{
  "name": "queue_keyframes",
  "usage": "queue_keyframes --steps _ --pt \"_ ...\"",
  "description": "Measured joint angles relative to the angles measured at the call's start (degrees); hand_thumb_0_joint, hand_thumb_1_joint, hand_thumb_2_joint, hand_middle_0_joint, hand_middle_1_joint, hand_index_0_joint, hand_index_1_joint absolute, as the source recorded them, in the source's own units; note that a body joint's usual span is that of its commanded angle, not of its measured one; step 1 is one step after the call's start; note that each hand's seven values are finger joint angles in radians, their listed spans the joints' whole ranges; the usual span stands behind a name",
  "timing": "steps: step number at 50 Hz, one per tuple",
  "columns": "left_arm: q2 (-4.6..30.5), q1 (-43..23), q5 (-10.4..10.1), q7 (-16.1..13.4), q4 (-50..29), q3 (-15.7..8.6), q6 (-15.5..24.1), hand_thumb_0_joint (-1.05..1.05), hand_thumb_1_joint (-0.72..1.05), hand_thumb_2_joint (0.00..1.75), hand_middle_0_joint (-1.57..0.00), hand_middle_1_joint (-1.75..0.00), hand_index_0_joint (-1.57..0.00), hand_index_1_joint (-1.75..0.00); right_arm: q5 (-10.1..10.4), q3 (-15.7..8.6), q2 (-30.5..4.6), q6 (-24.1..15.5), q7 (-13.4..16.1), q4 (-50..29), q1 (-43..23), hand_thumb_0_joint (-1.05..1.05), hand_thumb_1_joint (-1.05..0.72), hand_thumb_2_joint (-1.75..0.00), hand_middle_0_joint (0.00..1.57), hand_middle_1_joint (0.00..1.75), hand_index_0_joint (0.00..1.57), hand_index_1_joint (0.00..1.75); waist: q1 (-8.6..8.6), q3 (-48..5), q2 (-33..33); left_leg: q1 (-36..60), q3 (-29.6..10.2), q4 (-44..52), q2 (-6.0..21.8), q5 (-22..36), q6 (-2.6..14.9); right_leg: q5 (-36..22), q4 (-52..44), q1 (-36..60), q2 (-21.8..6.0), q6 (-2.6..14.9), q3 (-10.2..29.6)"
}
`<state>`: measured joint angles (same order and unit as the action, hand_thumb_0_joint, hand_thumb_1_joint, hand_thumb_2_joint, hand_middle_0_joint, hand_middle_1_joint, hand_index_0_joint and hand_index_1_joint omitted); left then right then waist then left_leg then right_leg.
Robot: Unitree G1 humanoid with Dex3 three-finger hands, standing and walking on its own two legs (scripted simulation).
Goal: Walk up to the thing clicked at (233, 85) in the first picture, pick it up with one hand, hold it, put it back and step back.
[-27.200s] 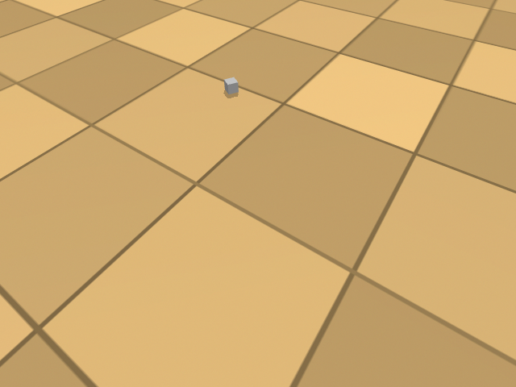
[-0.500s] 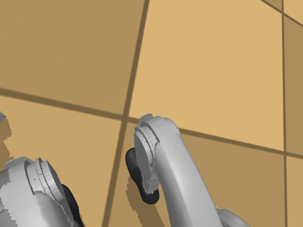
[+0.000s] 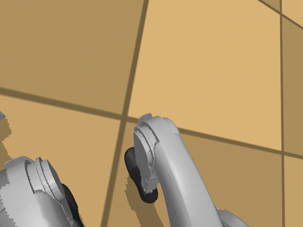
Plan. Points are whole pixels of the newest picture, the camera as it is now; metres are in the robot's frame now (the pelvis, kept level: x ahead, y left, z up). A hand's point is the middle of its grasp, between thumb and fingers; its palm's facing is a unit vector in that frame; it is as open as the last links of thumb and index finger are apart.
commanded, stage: withdraw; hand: left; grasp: from above
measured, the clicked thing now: out of the picture +0.44 +0.31 -0.27
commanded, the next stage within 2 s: home in 0.80 s
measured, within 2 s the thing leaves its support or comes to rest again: neither
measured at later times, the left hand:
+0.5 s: hand out of the picture +0.39 +0.33 -0.06, palm faces -0.48 -0.10 -0.87, open 13.3 cm
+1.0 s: hand out of the picture +0.43 +0.32 -0.12, palm faces -0.36 -0.08 -0.93, open 12.9 cm
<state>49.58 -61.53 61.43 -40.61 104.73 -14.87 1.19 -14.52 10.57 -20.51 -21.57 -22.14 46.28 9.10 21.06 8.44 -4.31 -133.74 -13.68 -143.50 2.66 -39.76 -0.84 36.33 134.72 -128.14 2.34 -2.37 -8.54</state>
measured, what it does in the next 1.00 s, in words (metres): stands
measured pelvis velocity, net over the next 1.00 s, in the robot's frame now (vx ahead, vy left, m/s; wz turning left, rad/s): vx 0.00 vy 0.00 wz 0.12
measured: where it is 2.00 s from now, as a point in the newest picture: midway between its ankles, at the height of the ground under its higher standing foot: (111, 204)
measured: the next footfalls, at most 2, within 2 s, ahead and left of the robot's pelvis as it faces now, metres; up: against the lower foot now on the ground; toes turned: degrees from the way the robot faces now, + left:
none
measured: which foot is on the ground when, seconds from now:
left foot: down 0.00-1.00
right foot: down 0.00-1.00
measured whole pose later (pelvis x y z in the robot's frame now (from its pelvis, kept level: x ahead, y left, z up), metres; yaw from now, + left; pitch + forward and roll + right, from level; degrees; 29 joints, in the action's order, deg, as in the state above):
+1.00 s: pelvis +0.00 +0.00 +0.03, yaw +7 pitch +35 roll -6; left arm 36.8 -49.4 67.9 -23.6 72.0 -4.1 6.2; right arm -7.1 1.3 -14.8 -2.9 -7.3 43.9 13.7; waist 13.1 -3.5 1.1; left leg -131.8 -6.0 -133.9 1.8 -37.6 -0.4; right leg 37.3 130.6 -128.5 0.0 -1.6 -2.6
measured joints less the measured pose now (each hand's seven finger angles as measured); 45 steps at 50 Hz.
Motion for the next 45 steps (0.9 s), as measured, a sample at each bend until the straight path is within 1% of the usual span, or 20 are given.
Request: queue_keyframes --steps 2,5,8,10,11,13,16,19,21,23,25,26,28,31,34,37,40,42,45 --pt "-0.6 0.8 0.3 0.9 -2.3 -0.3 0.1 0.00 -0.32 0.90 -0.29 -0.86 -0.28 -0.87 0.2 -0.5 0.1 0.1 0.0 0.1 0.4 0.00 -0.90 -0.90 0.20 0.30 0.20 0.30 -0.39 -0.3 0.2 0.0 0.1 0.0 0.0 -0.1 -0.06 0.1 0.0 0.0 0.0 0.08 0.0" --pt "-2.4 3.2 0.7 2.9 -7.5 0.2 0.4 0.00 -0.36 0.88 -0.27 -0.85 -0.26 -0.86 0.8 -1.6 0.5 1.0 -0.1 0.5 1.0 0.00 -0.91 -0.90 0.20 0.30 0.20 0.30 -1.45 -1.8 1.0 0.0 0.3 0.3 -0.1 -0.3 -0.15 0.5 0.0 -0.1 -0.2 0.19 0.2" --pt "-5.8 6.9 0.5 5.9 -15.6 3.5 0.6 0.00 -0.38 0.86 -0.26 -0.84 -0.25 -0.85 2.4 -3.0 1.2 2.7 0.0 1.2 1.4 0.00 -0.91 -0.91 0.20 0.30 0.20 0.30 -3.29 -4.4 2.4 -0.1 0.9 1.0 -0.1 -0.6 -0.11 1.0 -0.3 -0.3 -0.4 0.30 0.7" --pt "-8.0 10.1 0.8 8.2 -21.9 5.0 0.8 0.00 -0.40 0.86 -0.26 -0.84 -0.25 -0.85 3.9 -4.3 1.7 4.4 0.4 1.4 1.6 0.00 -0.92 -0.91 0.20 0.30 0.20 0.30 -4.75 -7.0 3.6 -0.2 1.6 1.8 0.0 -0.8 -0.01 1.4 -0.7 -0.6 -0.6 0.40 1.2" --pt "-9.0 11.5 0.9 9.4 -24.6 6.3 0.8 0.00 -0.40 0.87 -0.25 -0.83 -0.24 -0.85 4.6 -5.0 2.0 5.4 0.7 1.5 1.5 0.00 -0.92 -0.91 0.20 0.30 0.20 0.30 -5.50 -8.4 4.2 -0.1 2.1 2.3 0.0 -0.9 0.04 1.7 -0.9 -0.7 -0.7 0.46 1.5" --pt "-10.8 13.8 1.3 12.4 -29.2 8.3 0.7 0.00 -0.40 0.87 -0.25 -0.83 -0.24 -0.85 6.1 -6.7 2.5 7.6 1.6 1.2 1.1 0.00 -0.92 -0.91 0.20 0.30 0.20 0.30 -7.10 -10.7 5.3 0.5 3.2 3.6 0.0 -0.9 0.23 2.1 -1.4 -0.3 -0.9 0.45 2.4" --pt "-12.6 15.9 1.5 17.7 -34.5 11.3 0.4 0.00 -0.39 0.87 -0.25 -0.82 -0.24 -0.84 7.6 -9.0 3.0 10.9 3.2 -0.1 -0.2 0.00 -0.92 -0.91 0.20 0.30 0.20 0.30 -9.41 -13.0 6.5 2.3 5.0 5.9 -0.1 -0.6 0.51 2.4 -2.7 1.1 -1.4 0.43 3.7" --pt "-13.7 16.7 1.5 23.0 -37.3 14.1 1.2 0.00 -0.38 0.88 -0.26 -0.81 -0.24 -0.83 8.6 -10.6 3.3 13.6 5.3 -2.3 -1.9 0.00 -0.92 -0.91 0.20 0.30 0.20 0.30 -11.37 -14.3 7.1 4.9 6.5 8.7 -0.2 0.2 0.72 2.2 -4.5 3.1 -1.8 0.49 4.9" --pt "-14.2 16.2 1.3 26.3 -37.7 16.0 2.3 0.00 -0.38 0.88 -0.26 -0.81 -0.24 -0.83 8.9 -11.2 3.3 14.8 7.0 -3.9 -2.9 0.00 -0.92 -0.91 0.20 0.30 0.20 0.30 -12.36 -14.7 7.0 6.5 7.3 10.5 -0.3 0.9 0.74 1.8 -5.7 4.3 -2.0 0.64 5.5" --pt "-14.3 15.1 1.2 28.8 -37.0 17.3 4.0 0.00 -0.38 0.89 -0.26 -0.81 -0.24 -0.84 9.0 -11.2 3.2 15.6 8.8 -5.2 -3.9 0.00 -0.92 -0.91 0.20 0.30 0.20 0.30 -12.90 -14.7 6.5 7.9 7.7 12.1 -0.3 1.6 0.70 1.3 -6.8 5.5 -2.2 0.92 5.8" --pt "-14.2 13.8 1.8 30.3 -36.3 17.9 5.9 0.00 -0.38 0.89 -0.26 -0.81 -0.24 -0.84 9.0 -11.0 3.1 16.2 10.6 -6.1 -4.6 0.00 -0.92 -0.91 0.20 0.30 0.20 0.30 -13.04 -14.5 5.8 8.9 7.9 13.4 -0.5 2.3 0.58 0.7 -7.7 6.2 -2.4 1.19 5.8" --pt "-14.2 13.1 2.1 30.5 -35.9 18.3 6.8 0.00 -0.37 0.89 -0.26 -0.81 -0.24 -0.84 9.0 -10.9 3.1 16.4 11.5 -6.4 -4.8 0.00 -0.92 -0.91 0.20 0.30 0.20 0.30 -13.07 -14.5 5.4 9.1 7.9 13.8 -0.6 2.6 0.48 0.5 -8.1 6.5 -2.4 1.33 5.8" --pt "-14.0 11.4 3.1 30.0 -34.5 19.1 8.4 0.00 -0.37 0.89 -0.26 -0.82 -0.24 -0.84 9.0 -10.4 2.9 16.8 12.9 -6.7 -4.9 0.00 -0.92 -0.91 0.20 0.30 0.20 0.30 -12.86 -14.4 4.5 9.2 7.8 14.5 -0.7 3.2 0.25 0.1 -8.5 6.6 -2.6 1.57 5.7" --pt "-13.5 8.4 5.5 27.5 -30.7 19.4 10.0 0.00 -0.37 0.90 -0.26 -0.83 -0.24 -0.85 8.6 -9.4 2.6 17.4 14.3 -6.7 -4.6 0.00 -0.91 -0.91 0.20 0.30 0.20 0.30 -11.82 -14.4 3.5 8.5 7.4 14.5 -0.9 3.7 -0.08 -0.3 -8.6 5.9 -2.7 1.82 5.3" --pt "-12.7 5.3 7.6 24.2 -25.4 18.9 10.2 0.00 -0.37 0.91 -0.25 -0.84 -0.23 -0.86 8.0 -8.4 2.3 17.6 15.1 -6.5 -3.8 0.00 -0.91 -0.91 0.20 0.30 0.20 0.30 -10.21 -13.9 3.0 7.2 7.0 13.6 -1.0 4.0 -0.25 -0.6 -8.0 4.8 -2.7 1.85 5.0" --pt "-11.4 3.3 9.1 21.3 -20.9 17.1 9.9 0.00 -0.37 0.90 -0.24 -0.84 -0.23 -0.86 7.3 -7.5 2.1 17.5 15.7 -6.1 -2.4 0.00 -0.90 -0.90 0.20 0.30 0.20 0.30 -8.38 -13.0 3.0 5.2 6.5 12.1 -1.1 4.0 -0.22 -0.8 -6.9 3.2 -2.6 1.68 4.6" --pt "-10.2 3.2 10.2 19.0 -19.0 14.9 9.3 0.00 -0.36 0.90 -0.25 -0.84 -0.24 -0.86 6.7 -7.0 2.1 17.3 15.8 -5.4 -0.7 0.00 -0.90 -0.90 0.20 0.30 0.20 0.30 -7.04 -11.7 3.3 3.4 6.2 10.4 -1.2 3.9 -0.09 -0.7 -5.5 1.6 -2.5 1.45 4.5" --pt "-9.9 4.3 10.3 18.0 -20.0 13.1 8.9 0.00 -0.35 0.89 -0.25 -0.84 -0.24 -0.85 6.4 -7.1 2.4 17.3 15.7 -4.8 0.8 0.00 -0.90 -0.90 0.20 0.30 0.20 0.30 -6.62 -11.1 3.7 2.2 6.2 9.4 -1.2 3.6 0.05 -0.5 -4.6 0.6 -2.5 1.23 4.6" --pt "-10.4 7.4 9.3 16.7 -24.5 11.2 7.8 0.00 -0.34 0.88 -0.25 -0.83 -0.25 -0.84 6.4 -7.7 3.4 17.6 15.4 -3.7 2.9 0.00 -0.90 -0.90 0.20 0.30 0.20 0.30 -6.61 -10.6 4.3 1.2 6.6 8.5 -1.2 3.2 0.23 0.0 -3.7 -0.5 -2.4 0.97 5.0"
